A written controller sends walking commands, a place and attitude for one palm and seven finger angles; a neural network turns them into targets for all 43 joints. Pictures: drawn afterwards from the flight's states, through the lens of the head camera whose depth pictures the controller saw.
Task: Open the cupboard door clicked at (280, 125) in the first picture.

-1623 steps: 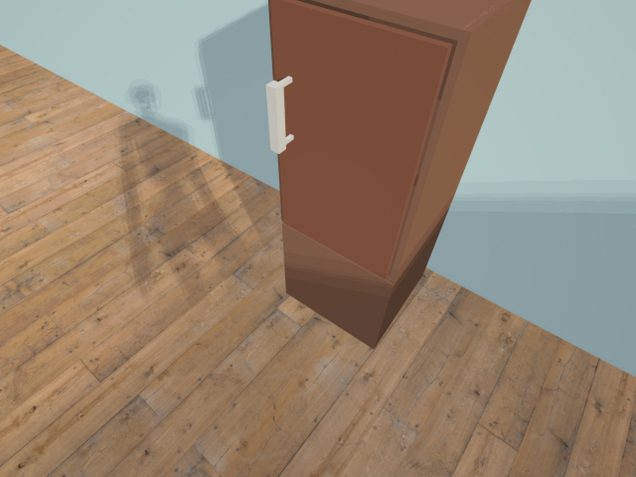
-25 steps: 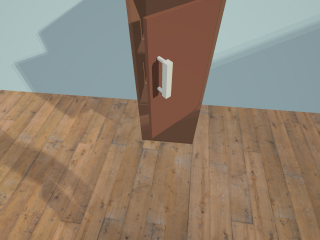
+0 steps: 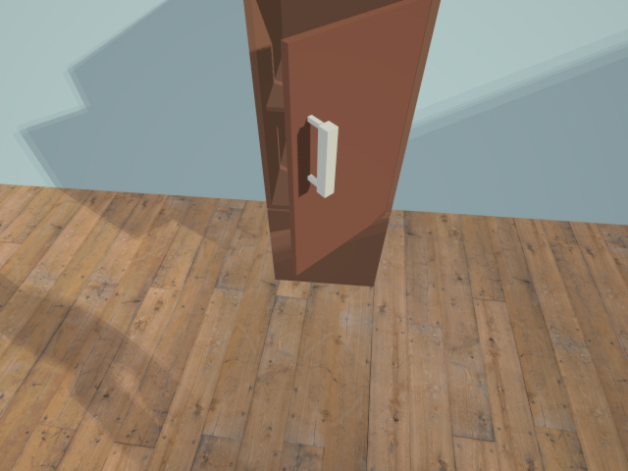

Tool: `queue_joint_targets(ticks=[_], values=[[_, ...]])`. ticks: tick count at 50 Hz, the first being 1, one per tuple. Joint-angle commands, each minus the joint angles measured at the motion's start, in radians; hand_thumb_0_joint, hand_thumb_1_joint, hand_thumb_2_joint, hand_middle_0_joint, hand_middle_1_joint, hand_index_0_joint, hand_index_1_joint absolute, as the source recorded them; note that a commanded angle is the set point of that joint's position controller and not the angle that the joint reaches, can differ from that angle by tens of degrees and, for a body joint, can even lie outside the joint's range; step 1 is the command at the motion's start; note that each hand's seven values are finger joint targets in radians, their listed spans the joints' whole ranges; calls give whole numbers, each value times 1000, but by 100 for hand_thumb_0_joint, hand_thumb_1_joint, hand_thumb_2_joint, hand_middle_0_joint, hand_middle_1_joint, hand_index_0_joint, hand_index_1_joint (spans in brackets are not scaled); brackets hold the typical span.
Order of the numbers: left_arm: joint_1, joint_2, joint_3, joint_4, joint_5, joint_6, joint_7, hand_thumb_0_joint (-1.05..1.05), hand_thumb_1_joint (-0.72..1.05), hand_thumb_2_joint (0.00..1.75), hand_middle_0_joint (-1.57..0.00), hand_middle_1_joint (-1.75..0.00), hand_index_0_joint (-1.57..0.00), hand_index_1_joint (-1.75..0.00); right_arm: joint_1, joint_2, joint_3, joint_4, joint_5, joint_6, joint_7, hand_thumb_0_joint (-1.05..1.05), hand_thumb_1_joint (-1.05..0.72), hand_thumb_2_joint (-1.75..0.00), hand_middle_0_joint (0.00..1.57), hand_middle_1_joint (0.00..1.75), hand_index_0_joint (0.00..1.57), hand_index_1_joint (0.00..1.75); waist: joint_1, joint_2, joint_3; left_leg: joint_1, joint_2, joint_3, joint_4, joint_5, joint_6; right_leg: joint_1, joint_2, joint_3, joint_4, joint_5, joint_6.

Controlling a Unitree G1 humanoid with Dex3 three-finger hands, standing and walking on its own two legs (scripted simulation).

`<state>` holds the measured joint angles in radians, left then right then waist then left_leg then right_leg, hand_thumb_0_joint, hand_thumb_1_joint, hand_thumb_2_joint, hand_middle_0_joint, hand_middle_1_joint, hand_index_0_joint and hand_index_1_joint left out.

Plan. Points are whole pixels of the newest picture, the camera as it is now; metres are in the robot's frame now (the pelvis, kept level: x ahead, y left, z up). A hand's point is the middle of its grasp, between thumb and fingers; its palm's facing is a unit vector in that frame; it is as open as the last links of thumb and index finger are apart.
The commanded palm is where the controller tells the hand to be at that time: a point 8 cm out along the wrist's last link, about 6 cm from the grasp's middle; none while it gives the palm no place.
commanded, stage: look to check the result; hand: left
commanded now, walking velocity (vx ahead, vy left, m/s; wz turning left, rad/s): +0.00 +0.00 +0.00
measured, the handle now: (319, 156) +0.65 +0.03 +0.03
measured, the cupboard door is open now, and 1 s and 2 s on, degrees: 45 45 45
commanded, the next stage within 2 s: walk to a spot facing it in 0.46 s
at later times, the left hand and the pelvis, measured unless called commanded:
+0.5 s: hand out of the picture +0.02 +0.19 -0.17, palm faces +0.02 -0.97 -0.22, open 7.4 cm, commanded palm none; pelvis +0.01 +0.00 +0.00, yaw +0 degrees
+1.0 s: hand out of the picture +0.08 +0.17 -0.18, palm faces -0.11 -0.95 -0.28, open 7.4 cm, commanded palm none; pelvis +0.01 -0.03 -0.02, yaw -11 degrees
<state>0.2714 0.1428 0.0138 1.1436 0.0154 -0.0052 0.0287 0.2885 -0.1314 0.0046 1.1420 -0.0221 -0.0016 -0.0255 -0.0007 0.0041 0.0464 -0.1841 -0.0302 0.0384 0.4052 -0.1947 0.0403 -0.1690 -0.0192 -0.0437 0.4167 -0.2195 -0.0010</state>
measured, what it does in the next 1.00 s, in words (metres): stands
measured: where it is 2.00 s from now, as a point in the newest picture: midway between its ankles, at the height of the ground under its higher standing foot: outside the picture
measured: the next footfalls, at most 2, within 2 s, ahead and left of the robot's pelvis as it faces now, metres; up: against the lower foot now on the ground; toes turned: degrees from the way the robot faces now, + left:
left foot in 1.50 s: +0.10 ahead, +0.10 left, +0.00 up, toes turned -28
right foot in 1.80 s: -0.01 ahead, -0.16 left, +0.00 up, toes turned -42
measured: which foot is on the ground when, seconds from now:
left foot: down 0.00-0.98, up 1.00-1.00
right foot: down 0.00-1.00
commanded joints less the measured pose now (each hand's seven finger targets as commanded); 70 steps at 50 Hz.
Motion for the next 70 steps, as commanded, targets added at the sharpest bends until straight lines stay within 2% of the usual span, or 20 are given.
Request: queue_joint_targets(ticks=[1,29,32,33,37,40,42,44,46,47,48,49,50,51,53,54,56,63,67,70], values=[[59,115,20,-21,-4,-9,7,0,90,90,-20,-30,-20,-30,56,-113,-23,-21,2,-12,-10,0,-90,-90,20,30,20,30,-4,9,29,-26,122,-124,-106,21,-2,-25,-84,81,-80,25,-35],[-37,208,25,-36,-5,-20,-1,0,90,90,-20,-30,-20,-30,-63,-211,-29,-31,3,-19,-4,0,-90,-90,20,30,20,30,-1,13,-7,34,133,-123,-112,123,-8,26,-99,90,-114,95,-38],[-19,159,24,-40,-5,-2,1,0,90,90,-20,-30,-20,-30,-31,-155,-22,-27,3,-7,-11,0,-90,-90,20,30,20,30,-4,6,-19,61,146,-85,-70,151,-16,-8,-94,107,-84,156,-34],[-25,170,29,-46,-4,5,0,0,90,90,-20,-30,-20,-30,-26,-162,-28,-31,1,-2,-13,0,-90,-90,20,30,20,30,-7,9,-17,63,151,-74,-52,154,-17,-23,-94,113,-61,183,-34],[-39,186,55,-105,3,27,-11,0,90,90,-20,-30,-20,-30,-36,-205,-57,-83,2,12,-22,0,-90,-90,20,30,20,30,-7,19,-11,54,201,-72,-31,92,2,-109,-60,127,29,162,-37],[-44,181,66,-151,8,40,-21,0,90,90,-20,-30,-20,-30,-44,-236,-76,-123,-3,14,-26,0,-90,-90,20,30,20,30,-4,77,-19,40,269,-119,-57,54,40,-164,-14,109,152,98,-29],[-34,163,71,-173,9,45,-26,0,90,90,-20,-30,-20,-30,-52,-255,-87,-148,-4,10,-26,0,-90,-90,20,30,20,30,4,157,-41,45,355,-165,-90,102,100,-204,17,75,326,-118,-19],[-58,150,78,-201,10,52,-32,0,90,90,-20,-30,-20,-30,-54,-255,-90,-163,-12,6,-27,0,-90,-90,20,30,20,30,-1,179,-28,15,416,-170,-102,184,147,-230,-3,58,452,-282,-11],[-13,136,80,-202,8,46,-36,0,90,90,-20,-30,-20,-30,-96,-250,-90,-184,-15,6,-25,0,-90,-90,20,30,20,30,31,130,-40,-7,384,-76,-13,280,112,-152,-9,37,346,-224,-12],[33,135,84,-191,9,40,-36,0,90,90,-20,-30,-20,-30,-114,-249,-92,-192,-10,8,-24,0,-90,-90,20,30,20,30,53,73,-52,-34,351,-31,66,261,76,-76,-6,35,224,-115,-15],[74,169,92,-182,13,32,-33,0,90,90,-20,-30,-20,-30,-133,-241,-95,-206,-2,14,-23,0,-90,-90,20,30,20,30,71,-38,-40,-104,263,35,199,126,10,-17,-40,119,51,113,-33],[82,275,109,-186,26,22,-20,0,90,90,-20,-30,-20,-30,-124,-173,-90,-235,12,17,-16,0,-90,-90,20,30,20,30,59,-323,-41,-288,105,149,402,-230,-69,67,-274,455,-75,324,-117],[117,309,112,-187,10,22,-15,0,90,90,-20,-30,-20,-30,-166,-181,-87,-251,9,29,-11,0,-90,-90,20,30,20,30,99,-277,-25,-332,57,50,609,-441,-79,30,-352,549,-115,407,-224],[100,280,115,-189,12,21,-4,0,90,90,-20,-30,-20,-30,-201,-170,-90,-251,7,34,-12,0,-90,-90,20,30,20,30,80,-224,-15,-385,66,-37,711,-398,-75,36,-301,558,-96,416,-239],[35,243,110,-211,7,17,6,0,90,90,-20,-30,-20,-30,-180,-166,-89,-244,9,33,-9,0,-90,-90,20,30,20,30,41,-137,-51,-419,93,-75,766,-279,-88,94,-242,461,-44,442,-219],[32,233,107,-216,5,12,6,0,90,90,-20,-30,-20,-30,-177,-159,-87,-242,9,33,-7,0,-90,-90,20,30,20,30,36,-100,-75,-408,91,-72,758,-242,-96,109,-216,427,-36,467,-203],[41,230,106,-222,4,9,5,0,90,90,-20,-30,-20,-30,-180,-152,-86,-244,9,38,-7,0,-90,-90,20,30,20,30,35,-93,-97,-392,84,-71,732,-209,-105,119,-191,402,-36,474,-184],[58,246,114,-237,13,17,-4,0,90,90,-20,-30,-20,-30,-225,-155,-86,-281,12,33,-11,0,-90,-90,20,30,20,30,48,-125,-90,-362,59,-73,596,-218,-108,103,-165,466,-54,383,-197],[48,258,122,-253,19,22,-6,0,90,90,-20,-30,-20,-30,-246,-151,-84,-309,20,20,-14,0,-90,-90,20,30,20,30,55,-149,-93,-289,39,-70,441,-263,-98,68,-160,529,-30,417,-209],[-1,271,125,-268,13,27,-10,0,90,90,-20,-30,-20,-30,-174,-155,-82,-301,25,11,-19,0,-90,-90,20,30,20,30,17,-140,-114,-163,17,-64,258,-188,-86,12,-125,533,7,436,-173]])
